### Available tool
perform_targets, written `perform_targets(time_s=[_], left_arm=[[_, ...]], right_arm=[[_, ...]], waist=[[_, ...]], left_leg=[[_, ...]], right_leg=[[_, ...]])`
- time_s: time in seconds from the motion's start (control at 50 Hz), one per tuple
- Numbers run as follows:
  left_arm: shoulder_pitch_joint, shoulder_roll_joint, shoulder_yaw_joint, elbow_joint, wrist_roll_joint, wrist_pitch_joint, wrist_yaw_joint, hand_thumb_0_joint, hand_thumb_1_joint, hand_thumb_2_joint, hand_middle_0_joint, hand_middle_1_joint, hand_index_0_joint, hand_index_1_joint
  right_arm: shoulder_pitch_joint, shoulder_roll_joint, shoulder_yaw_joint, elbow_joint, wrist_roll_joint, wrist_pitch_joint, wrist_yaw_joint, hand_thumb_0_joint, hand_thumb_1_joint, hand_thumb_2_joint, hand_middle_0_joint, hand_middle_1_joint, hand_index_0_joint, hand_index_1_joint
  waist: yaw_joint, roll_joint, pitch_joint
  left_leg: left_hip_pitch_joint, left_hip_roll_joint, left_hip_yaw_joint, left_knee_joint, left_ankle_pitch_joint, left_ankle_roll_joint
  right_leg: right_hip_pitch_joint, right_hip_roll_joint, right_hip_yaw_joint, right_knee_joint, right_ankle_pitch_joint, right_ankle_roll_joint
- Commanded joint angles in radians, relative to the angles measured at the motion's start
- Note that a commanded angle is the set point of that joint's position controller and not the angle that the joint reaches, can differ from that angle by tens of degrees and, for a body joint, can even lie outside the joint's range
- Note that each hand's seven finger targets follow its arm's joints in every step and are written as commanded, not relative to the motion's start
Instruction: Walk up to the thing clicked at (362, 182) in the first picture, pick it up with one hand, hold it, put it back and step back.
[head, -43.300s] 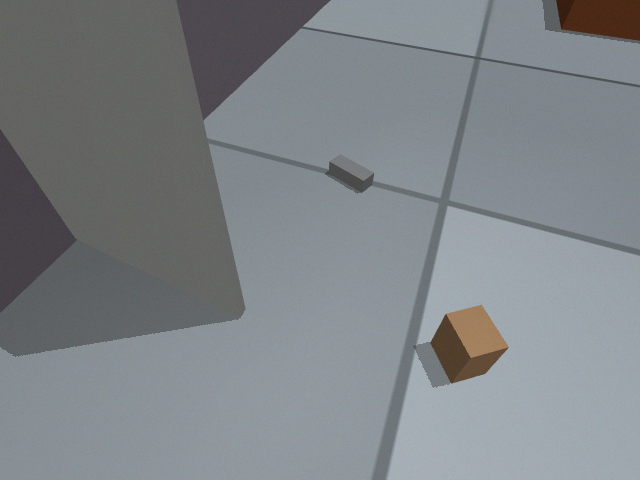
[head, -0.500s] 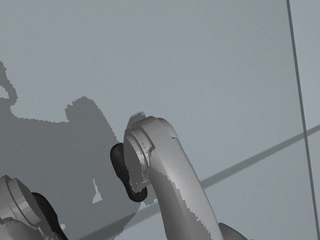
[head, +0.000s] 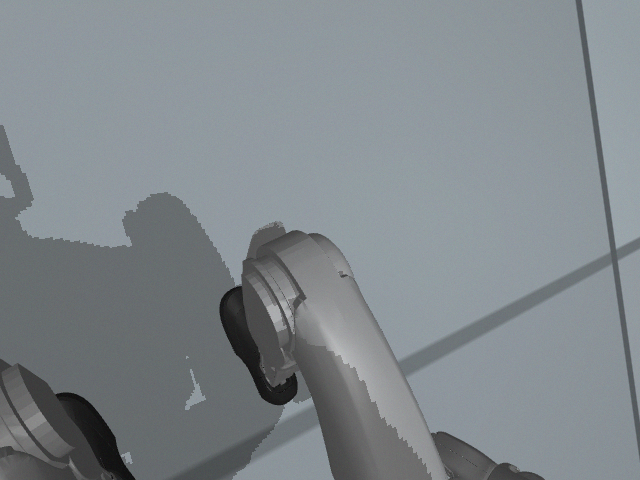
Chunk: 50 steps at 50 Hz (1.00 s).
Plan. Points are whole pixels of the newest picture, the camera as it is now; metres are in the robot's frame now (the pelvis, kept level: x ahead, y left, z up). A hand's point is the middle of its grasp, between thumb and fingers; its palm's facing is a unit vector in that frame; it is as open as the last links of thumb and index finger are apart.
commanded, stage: close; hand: left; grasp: from above
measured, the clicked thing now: out of the picture +0.47 +0.31 -0.27
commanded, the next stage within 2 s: settle in 1.38 s
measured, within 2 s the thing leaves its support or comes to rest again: leaves its support in 1.96 s
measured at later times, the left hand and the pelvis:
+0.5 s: hand out of the picture +0.46 +0.30 -0.25, palm faces -0.05 -0.45 -0.89, open 12.7 cm; pelvis +0.00 +0.00 +0.00, yaw +0 degrees
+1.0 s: hand out of the picture +0.45 +0.30 -0.25, palm faces -0.07 -0.44 -0.89, open 12.1 cm; pelvis +0.00 +0.00 +0.01, yaw +0 degrees
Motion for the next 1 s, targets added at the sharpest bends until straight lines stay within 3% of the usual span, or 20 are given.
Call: perform_targets(time_s=[0.0, 0.02, 0.04, 0.16, 0.24, 0.26, 0.28, 0.34, 0.4, 0.46, 0.48, 0.54, 0.7, 0.72, 0.78, 0.8, 0.84, 0.9, 0.94, 0.98], left_arm=[[-0.186, 0.195, -0.037, -0.083, 0.05, 0.001, 0.034, 0.0, -0.319, 1.071, -0.194, -1.128, -0.192, -1.132], [-0.184, 0.19, -0.041, -0.064, 0.06, 0.003, 0.036, 0.0, -0.313, 1.067, -0.197, -1.121, -0.194, -1.125], [-0.188, 0.188, -0.036, -0.071, 0.043, 0.002, 0.037, 0.0, -0.324, 1.051, -0.19, -1.095, -0.185, -1.102], [-0.196, 0.194, -0.036, -0.048, 0.042, -0.002, 0.037, 0.0, -0.285, 1.039, -0.236, -1.045, -0.223, -1.06], [-0.195, 0.173, -0.048, -0.067, 0.021, -0.007, 0.036, 0.0, -0.293, 1.023, -0.245, -1.006, -0.226, -1.027], [-0.192, 0.183, -0.05, -0.046, 0.041, -0.008, 0.034, 0.0, -0.288, 1.021, -0.248, -1.014, -0.232, -1.033], [-0.195, 0.18, -0.051, -0.062, 0.032, -0.01, 0.029, 0.0, -0.29, 1.058, -0.262, -1.01, -0.237, -1.039], [-0.187, 0.174, -0.054, -0.051, 0.032, -0.008, 0.031, 0.0, -0.279, 0.999, -0.268, -0.97, -0.246, -0.995], [-0.201, 0.172, -0.06, -0.067, 0.028, -0.011, 0.032, 0.0, -0.27, 1.051, -0.28, -0.992, -0.253, -1.022], [-0.198, 0.159, -0.057, -0.057, 0.015, -0.01, 0.028, 0.0, -0.266, 1.007, -0.278, -0.974, -0.256, -0.999], [-0.19, 0.148, -0.063, -0.06, 0.011, -0.01, 0.024, 0.0, -0.257, 1.057, -0.296, -0.982, -0.267, -1.015], [-0.179, 0.162, -0.06, -0.041, 0.03, -0.008, 0.031, 0.0, -0.235, 1.005, -0.308, -0.958, -0.284, -0.985], [-0.198, 0.146, -0.067, -0.053, 0.006, -0.011, 0.031, 0.0, -0.2, 1.012, -0.35, -0.928, -0.318, -0.963], [-0.187, 0.15, -0.065, -0.038, 0.022, -0.012, 0.027, 0.0, -0.185, 1.021, -0.355, -0.94, -0.325, -0.973], [-0.181, 0.147, -0.07, -0.05, 0.022, -0.009, 0.031, 0.0, -0.169, 1.026, -0.372, -0.925, -0.338, -0.962], [-0.183, 0.155, -0.07, -0.041, 0.04, -0.009, 0.03, 0.0, -0.152, 1.0, -0.381, -0.915, -0.351, -0.949], [-0.201, 0.147, -0.071, -0.057, 0.029, -0.012, 0.02, 0.0, -0.155, 1.071, -0.38, -0.962, -0.345, -1.0], [-0.182, 0.138, -0.078, -0.044, 0.036, -0.007, 0.027, 0.0, -0.135, 1.027, -0.397, -0.923, -0.364, -0.959], [-0.19, 0.133, -0.078, -0.059, 0.023, -0.011, 0.022, 0.0, -0.095, 1.068, -0.435, -0.926, -0.396, -0.969], [-0.202, 0.142, -0.072, -0.049, 0.023, -0.01, 0.026, 0.0, -0.096, 1.005, -0.432, -0.881, -0.395, -0.921]], right_arm=[[0.26, -0.346, -0.078, 0.057, -0.002, 0.015, -0.001, 0.0, -0.893, -0.898, 0.2, 0.3, 0.2, 0.3], [0.258, -0.347, -0.08, 0.067, -0.004, 0.017, -0.001, 0.0, -0.892, -0.898, 0.2, 0.3, 0.2, 0.3], [0.248, -0.343, -0.074, 0.055, -0.003, 0.015, -0.002, 0.0, -0.891, -0.897, 0.2, 0.3, 0.2, 0.3], [0.242, -0.344, -0.068, 0.078, -0.007, 0.01, -0.011, 0.0, -0.89, -0.898, 0.2, 0.3, 0.2, 0.3], [0.233, -0.353, -0.067, 0.057, -0.009, 0.004, -0.011, 0.0, -0.889, -0.898, 0.2, 0.3, 0.2, 0.3], [0.232, -0.354, -0.068, 0.083, -0.01, 0.001, -0.013, 0.0, -0.892, -0.898, 0.2, 0.3, 0.2, 0.3], [0.233, -0.352, -0.065, 0.077, -0.01, 0.0, -0.013, 0.0, -0.893, -0.9, 0.2, 0.3, 0.2, 0.3], [0.235, -0.353, -0.066, 0.065, -0.008, -0.001, -0.011, 0.0, -0.89, -0.898, 0.2, 0.3, 0.2, 0.3], [0.241, -0.354, -0.063, 0.077, -0.014, -0.001, -0.01, 0.0, -0.89, -0.898, 0.2, 0.3, 0.2, 0.3], [0.234, -0.358, -0.07, 0.081, -0.012, -0.006, -0.011, 0.0, -0.89, -0.898, 0.2, 0.3, 0.2, 0.3], [0.229, -0.359, -0.071, 0.081, -0.015, -0.008, -0.013, 0.0, -0.89, -0.898, 0.2, 0.3, 0.2, 0.3], [0.234, -0.359, -0.073, 0.087, -0.013, -0.01, -0.01, 0.0, -0.892, -0.899, 0.2, 0.3, 0.2, 0.3], [0.225, -0.366, -0.07, 0.08, -0.019, -0.011, -0.011, 0.0, -0.89, -0.899, 0.2, 0.3, 0.2, 0.3], [0.232, -0.365, -0.07, 0.091, -0.017, -0.012, -0.012, 0.0, -0.889, -0.898, 0.2, 0.3, 0.2, 0.3], [0.225, -0.359, -0.071, 0.074, -0.016, -0.01, -0.01, 0.0, -0.887, -0.897, 0.2, 0.3, 0.2, 0.3], [0.234, -0.359, -0.07, 0.09, -0.018, -0.011, -0.011, 0.0, -0.89, -0.898, 0.2, 0.3, 0.2, 0.3], [0.221, -0.353, -0.07, 0.096, -0.018, -0.015, -0.014, 0.0, -0.89, -0.899, 0.2, 0.3, 0.2, 0.3], [0.227, -0.356, -0.069, 0.082, -0.021, -0.019, -0.012, 0.0, -0.888, -0.897, 0.2, 0.3, 0.2, 0.3], [0.227, -0.352, -0.07, 0.091, -0.022, -0.019, -0.013, 0.0, -0.887, -0.897, 0.2, 0.3, 0.2, 0.3], [0.223, -0.36, -0.072, 0.095, -0.018, -0.022, -0.013, 0.0, -0.886, -0.897, 0.2, 0.3, 0.2, 0.3]], waist=[[-0.092, 0.462, -0.664], [-0.09, 0.474, -0.661], [-0.089, 0.454, -0.661], [-0.097, 0.455, -0.642], [-0.103, 0.467, -0.632], [-0.101, 0.476, -0.628], [-0.106, 0.463, -0.627], [-0.101, 0.473, -0.629], [-0.109, 0.48, -0.622], [-0.107, 0.479, -0.605], [-0.108, 0.472, -0.609], [-0.106, 0.473, -0.617], [-0.11, 0.474, -0.607], [-0.114, 0.468, -0.619], [-0.105, 0.484, -0.61], [-0.109, 0.491, -0.623], [-0.112, 0.479, -0.609], [-0.113, 0.465, -0.639], [-0.112, 0.462, -0.631], [-0.11, 0.468, -0.63]], left_leg=[[0.407, 0.017, 0.094, -0.257, 0.193, 0.05], [0.388, 0.023, 0.099, -0.263, 0.186, 0.048], [0.399, 0.022, 0.096, -0.251, 0.192, 0.051], [0.395, 0.022, 0.095, -0.25, 0.173, 0.05], [0.429, 0.023, 0.079, -0.257, 0.188, 0.046], [0.41, 0.025, 0.087, -0.263, 0.172, 0.045], [0.419, 0.023, 0.086, -0.26, 0.181, 0.045], [0.426, 0.025, 0.079, -0.267, 0.184, 0.045], [0.431, 0.021, 0.081, -0.26, 0.202, 0.044], [0.446, 0.022, 0.075, -0.266, 0.185, 0.042], [0.44, 0.02, 0.084, -0.261, 0.182, 0.043], [0.428, 0.021, 0.079, -0.27, 0.18, 0.043], [0.448, 0.022, 0.071, -0.262, 0.202, 0.044], [0.441, 0.021, 0.079, -0.265, 0.19, 0.042], [0.448, 0.02, 0.075, -0.272, 0.18, 0.044], [0.438, 0.021, 0.081, -0.28, 0.174, 0.042], [0.435, 0.017, 0.083, -0.278, 0.178, 0.04], [0.429, 0.019, 0.088, -0.266, 0.191, 0.045], [0.442, 0.017, 0.087, -0.267, 0.2, 0.043], [0.455, 0.021, 0.073, -0.269, 0.192, 0.044]], right_leg=[[0.451, 0.039, -0.113, -0.217, 0.276, -0.045], [0.457, 0.046, -0.114, -0.224, 0.271, -0.046], [0.452, 0.041, -0.113, -0.226, 0.273, -0.043], [0.438, 0.042, -0.118, -0.229, 0.253, -0.041], [0.435, 0.038, -0.125, -0.215, 0.266, -0.043], [0.434, 0.046, -0.124, -0.225, 0.258, -0.044], [0.443, 0.042, -0.123, -0.221, 0.269, -0.041], [0.438, 0.044, -0.126, -0.226, 0.265, -0.045], [0.439, 0.039, -0.125, -0.22, 0.283, -0.042], [0.423, 0.039, -0.13, -0.215, 0.267, -0.043], [0.437, 0.043, -0.127, -0.22, 0.268, -0.042], [0.444, 0.043, -0.125, -0.229, 0.271, -0.044], [0.431, 0.035, -0.129, -0.21, 0.284, -0.041], [0.439, 0.043, -0.129, -0.22, 0.279, -0.042], [0.427, 0.038, -0.128, -0.221, 0.26, -0.047], [0.436, 0.045, -0.125, -0.231, 0.264, -0.048], [0.43, 0.038, -0.126, -0.225, 0.265, -0.044], [0.464, 0.046, -0.119, -0.241, 0.279, -0.042], [0.459, 0.04, -0.123, -0.225, 0.283, -0.04], [0.435, 0.036, -0.127, -0.221, 0.275, -0.042]])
